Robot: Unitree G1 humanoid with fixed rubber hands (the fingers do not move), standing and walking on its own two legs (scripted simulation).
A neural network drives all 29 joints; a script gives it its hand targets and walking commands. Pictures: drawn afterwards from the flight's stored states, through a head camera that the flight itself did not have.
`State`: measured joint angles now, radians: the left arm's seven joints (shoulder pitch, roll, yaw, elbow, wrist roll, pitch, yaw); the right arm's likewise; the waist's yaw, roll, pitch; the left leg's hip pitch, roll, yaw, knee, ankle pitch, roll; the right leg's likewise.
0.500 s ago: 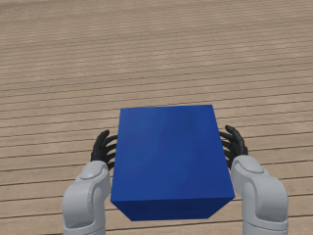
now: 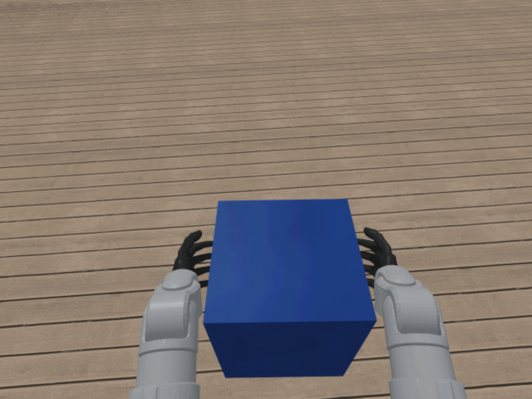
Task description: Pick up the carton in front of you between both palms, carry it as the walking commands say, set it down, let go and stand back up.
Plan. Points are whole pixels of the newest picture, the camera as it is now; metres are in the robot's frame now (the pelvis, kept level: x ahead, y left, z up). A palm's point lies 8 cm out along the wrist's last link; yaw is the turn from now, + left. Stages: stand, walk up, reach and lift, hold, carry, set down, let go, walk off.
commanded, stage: carry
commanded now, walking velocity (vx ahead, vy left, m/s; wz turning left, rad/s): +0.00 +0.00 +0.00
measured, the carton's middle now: (283, 292) +0.29 +0.00 -0.03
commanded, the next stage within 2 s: hold in 1.92 s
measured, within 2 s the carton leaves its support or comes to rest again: neither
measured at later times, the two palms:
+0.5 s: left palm (187, 280) +0.28 +0.14 +0.04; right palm (385, 278) +0.28 -0.16 +0.03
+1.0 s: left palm (191, 285) +0.27 +0.14 +0.04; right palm (392, 282) +0.27 -0.16 +0.03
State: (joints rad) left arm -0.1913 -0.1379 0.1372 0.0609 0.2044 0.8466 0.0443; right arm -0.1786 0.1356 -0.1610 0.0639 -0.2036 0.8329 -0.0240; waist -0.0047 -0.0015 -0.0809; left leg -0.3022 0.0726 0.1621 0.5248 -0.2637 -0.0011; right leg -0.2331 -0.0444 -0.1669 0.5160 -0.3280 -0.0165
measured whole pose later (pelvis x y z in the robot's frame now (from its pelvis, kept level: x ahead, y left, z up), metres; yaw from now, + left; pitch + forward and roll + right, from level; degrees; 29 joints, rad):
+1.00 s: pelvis -0.02 -0.01 +0.00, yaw +0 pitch +2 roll +0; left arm -0.24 -0.15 0.19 0.18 0.23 0.74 0.03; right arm -0.23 0.14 -0.21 0.18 -0.23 0.73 0.00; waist 0.00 0.01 -0.08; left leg -0.32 0.09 0.16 0.51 -0.22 -0.01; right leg -0.26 -0.03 -0.17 0.52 -0.30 -0.04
